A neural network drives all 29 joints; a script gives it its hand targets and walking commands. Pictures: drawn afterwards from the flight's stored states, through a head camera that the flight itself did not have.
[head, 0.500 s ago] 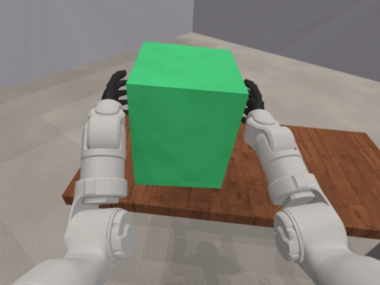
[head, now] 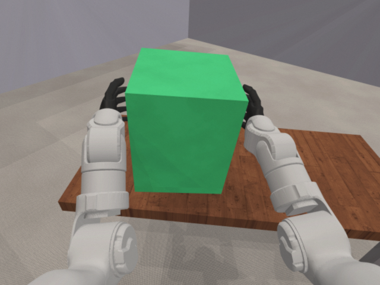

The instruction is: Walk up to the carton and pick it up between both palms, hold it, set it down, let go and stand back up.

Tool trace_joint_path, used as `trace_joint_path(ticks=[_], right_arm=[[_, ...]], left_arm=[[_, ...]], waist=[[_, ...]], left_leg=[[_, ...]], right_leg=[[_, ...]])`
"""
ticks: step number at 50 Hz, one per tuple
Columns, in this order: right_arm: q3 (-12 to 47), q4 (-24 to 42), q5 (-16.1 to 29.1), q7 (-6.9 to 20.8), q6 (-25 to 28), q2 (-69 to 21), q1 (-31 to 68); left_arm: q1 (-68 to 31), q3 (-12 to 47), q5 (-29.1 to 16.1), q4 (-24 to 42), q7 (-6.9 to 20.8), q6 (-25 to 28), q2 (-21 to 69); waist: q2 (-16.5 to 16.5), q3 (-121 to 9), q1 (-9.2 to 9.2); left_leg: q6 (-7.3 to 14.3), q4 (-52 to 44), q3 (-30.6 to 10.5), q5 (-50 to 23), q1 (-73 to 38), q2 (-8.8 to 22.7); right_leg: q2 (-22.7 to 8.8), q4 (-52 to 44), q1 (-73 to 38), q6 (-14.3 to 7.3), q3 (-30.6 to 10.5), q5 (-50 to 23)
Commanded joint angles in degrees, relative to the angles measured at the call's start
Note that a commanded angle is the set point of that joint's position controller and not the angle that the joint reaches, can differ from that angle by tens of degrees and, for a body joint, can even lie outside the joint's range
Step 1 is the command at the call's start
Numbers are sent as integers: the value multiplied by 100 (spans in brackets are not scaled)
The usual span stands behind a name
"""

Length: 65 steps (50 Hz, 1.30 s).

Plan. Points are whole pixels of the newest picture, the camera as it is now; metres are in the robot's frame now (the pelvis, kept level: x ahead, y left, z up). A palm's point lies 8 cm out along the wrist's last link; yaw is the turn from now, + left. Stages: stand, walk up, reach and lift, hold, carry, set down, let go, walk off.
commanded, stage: hold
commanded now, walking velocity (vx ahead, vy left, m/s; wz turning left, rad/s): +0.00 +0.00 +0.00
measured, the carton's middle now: (182, 122) +0.41 +0.00 +0.18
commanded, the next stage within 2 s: set down in 0.18 s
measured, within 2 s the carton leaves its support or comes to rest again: neither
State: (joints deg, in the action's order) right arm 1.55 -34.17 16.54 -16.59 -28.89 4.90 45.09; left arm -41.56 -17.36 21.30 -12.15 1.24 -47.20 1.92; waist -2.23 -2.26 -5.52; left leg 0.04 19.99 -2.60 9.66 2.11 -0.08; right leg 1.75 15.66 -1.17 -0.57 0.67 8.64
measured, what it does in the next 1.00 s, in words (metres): stands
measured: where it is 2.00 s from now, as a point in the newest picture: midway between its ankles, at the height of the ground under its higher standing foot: outside the picture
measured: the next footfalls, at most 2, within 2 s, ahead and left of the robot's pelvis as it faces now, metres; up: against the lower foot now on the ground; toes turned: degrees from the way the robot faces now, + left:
none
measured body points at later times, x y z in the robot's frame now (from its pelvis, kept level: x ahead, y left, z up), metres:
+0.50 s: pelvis +0.01 +0.00 +0.00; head -0.06 +0.02 +0.45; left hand +0.41 +0.13 +0.25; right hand +0.39 -0.16 +0.23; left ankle +0.03 +0.12 -0.75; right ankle +0.01 -0.11 -0.75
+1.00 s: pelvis +0.01 +0.00 +0.00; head -0.03 +0.02 +0.45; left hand +0.41 +0.13 +0.20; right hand +0.39 -0.16 +0.19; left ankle +0.03 +0.12 -0.75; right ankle +0.01 -0.11 -0.75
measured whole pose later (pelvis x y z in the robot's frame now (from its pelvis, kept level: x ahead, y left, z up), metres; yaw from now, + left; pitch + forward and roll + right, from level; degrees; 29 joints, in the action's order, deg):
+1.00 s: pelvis +0.01 +0.00 +0.00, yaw +1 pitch -9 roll -1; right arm -6.2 -37.7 5.7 -12.4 -11.4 0.3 40.9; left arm -40.7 -18.6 24.2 -16.9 1.6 -35.3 4.2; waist -3.0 2.5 -6.5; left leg 0.2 18.8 -2.7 10.3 -0.7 -0.4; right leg 1.1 14.5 -4.3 -0.6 2.3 9.6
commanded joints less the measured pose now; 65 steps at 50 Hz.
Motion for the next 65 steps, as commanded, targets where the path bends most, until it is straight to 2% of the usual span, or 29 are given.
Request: trace_joint_path(ticks=[1,4,5,9,10,11,12,14,16,19,22,24,25,28,33,39,41,43,44,46,48,49,52,54,55,57,59,61,65], right_arm=[[1474,2499,514,794,648,-3732,5561],[1434,2509,436,775,645,-3738,5618],[1483,2547,527,774,637,-3742,5716],[1004,1468,242,854,526,-3653,5500],[965,1910,184,876,681,-3737,5695],[992,1944,134,889,714,-3791,5999],[824,1916,106,910,757,-3791,5981],[874,2057,72,983,853,-3878,6148],[730,1548,-89,985,852,-3715,5820],[282,515,-430,1069,916,-3451,5226],[504,810,-466,1209,1355,-3420,5078],[797,1452,-381,1165,1630,-3520,5020],[989,1679,-305,1132,1737,-3535,5148],[1366,1965,-190,1021,1913,-3442,4731],[1453,2184,-367,993,2078,-3427,4606],[1785,2920,-197,958,2359,-3516,4653],[1776,2989,-226,972,2382,-3442,4677],[1490,2555,-425,1009,2343,-3218,4474],[1282,2258,-506,1028,2323,-3142,4322],[696,1336,-913,1120,2265,-2874,4038],[410,1160,-1138,1230,2372,-2809,4043],[441,1239,-1261,1272,2489,-2895,4220],[644,1491,-1274,1361,2903,-3168,4417],[607,1168,-1354,1403,3027,-3106,4145],[452,737,-1426,1422,3044,-3031,3951],[134,303,-1642,1471,3068,-2815,3771],[-72,139,-1821,1535,3140,-2770,3648],[6,288,-1848,1601,3346,-2957,3964],[510,882,-1624,1649,3783,-3308,4248]], left_arm=[[-4443,2613,-1272,531,832,620,3566],[-4519,2651,-1383,405,777,657,3467],[-4466,2640,-1363,339,771,650,3502],[-4580,2120,-1042,-269,831,655,3308],[-4825,2441,-1474,227,845,698,3429],[-5059,2542,-1521,163,827,689,3542],[-5382,2785,-1647,321,789,750,3653],[-5164,2579,-1625,110,738,771,3607],[-4998,2287,-1347,-278,779,810,3442],[-4295,1281,-688,-1263,1038,835,2977],[-3848,1097,-396,-930,1152,1058,2932],[-3697,1509,-587,-290,1125,1173,3109],[-3700,1614,-688,-143,1097,1216,3179],[-3350,2015,-816,327,990,1285,3169],[-3339,2252,-835,479,1038,1318,3093],[-3651,3063,-1275,1447,781,1611,3373],[-3598,3173,-1292,1355,709,1616,3389],[-3342,2817,-1048,797,706,1549,3204],[-3218,2773,-946,564,750,1512,3210],[-3016,2078,-568,-317,929,1407,3046],[-2914,1630,-325,-697,1054,1428,2920],[-3010,1601,-372,-563,1062,1510,2962],[-3344,2005,-581,57,875,1883,3332],[-3234,2117,-574,-16,765,2056,3289],[-3291,2057,-558,-115,752,2128,3193],[-3154,1879,-409,-588,779,2177,3067],[-3113,1782,-406,-809,795,2190,3093],[-3508,2011,-622,-539,720,2369,3211],[-3870,2629,-882,52,326,2986,3585]], waist=[[469,-2346,-72],[167,-2551,-111],[254,-2449,-98],[206,-1583,-33],[433,-2097,-231],[538,-2274,-174],[653,-2609,-353],[587,-2629,-178],[501,-2254,-237],[295,-927,-71],[277,-1393,196],[330,-2032,7],[199,-2253,15],[247,-2217,-146],[160,-1709,-206],[460,-2896,-213],[534,-2964,-262],[329,-2443,-216],[413,-1980,-265],[438,-946,-259],[246,-857,-124],[121,-1217,21],[188,-2362,-13],[145,-2259,-138],[168,-2050,-223],[237,-1381,-179],[176,-1157,-274],[164,-1797,-158],[421,-3464,-90]], left_leg=[[-113,-90,214,-1064,-621,-237],[-142,13,230,-1335,-726,-193],[-134,5,229,-1330,-643,-207],[-3,-380,244,-125,-140,-147],[-132,-390,101,-55,-224,-51],[-144,-364,131,23,-362,-63],[-176,-281,122,-117,-551,-79],[-188,-187,179,-360,-733,-110],[-131,-237,221,-420,-750,-145],[19,-628,352,399,-146,-127],[-8,-556,412,-458,-466,-172],[-148,-225,396,-1592,-1024,-222],[-167,-85,341,-2079,-1307,-198],[-257,162,300,-2898,-1599,-217],[-181,0,310,-2152,-1203,-229],[-334,364,119,-2998,-1792,-165],[-369,421,143,-3054,-1967,-127],[-337,270,147,-2446,-1737,-119],[-311,161,202,-2165,-1652,-94],[-230,-243,323,-878,-1056,-115],[-33,-538,420,-168,-668,-153],[32,-599,445,-179,-579,-147],[-136,-272,373,-1631,-1351,-83],[-281,-88,391,-2220,-1719,-62],[-297,-77,372,-2124,-1802,-49],[-279,-221,395,-1652,-1574,-28],[-235,-427,428,-1048,-1356,-29],[-201,-310,391,-1306,-1302,-63],[-344,167,327,-2693,-1804,-9]], right_leg=[[160,-39,-298,372,170,-801],[228,-25,-384,351,225,-1021],[201,-46,-353,345,156,-1032],[150,-178,-41,328,187,19],[136,-219,-120,290,228,105],[178,-228,-102,257,264,175],[153,-190,-44,265,297,115],[158,-182,80,263,312,-86],[93,-254,-90,329,269,-197],[38,-387,-78,377,308,421],[88,-234,-574,346,335,-464],[118,-143,-823,356,389,-1486],[123,-101,-912,410,400,-1925],[181,-2,-1045,461,382,-2722],[141,-56,-747,453,445,-2267],[126,177,-666,431,476,-3030],[127,109,-474,407,484,-2766],[130,-49,-297,405,566,-2161],[150,-97,-184,392,531,-1863],[32,-315,19,352,569,-808],[-72,-369,-236,338,554,-383],[-96,-300,-435,353,581,-607],[43,1,-869,326,655,-1972],[106,-27,-716,375,705,-2227],[115,-94,-475,350,702,-2072],[88,-243,-111,308,744,-1482],[89,-373,34,233,798,-894],[4,-205,-108,258,746,-1319],[60,154,-718,281,702,-2904]])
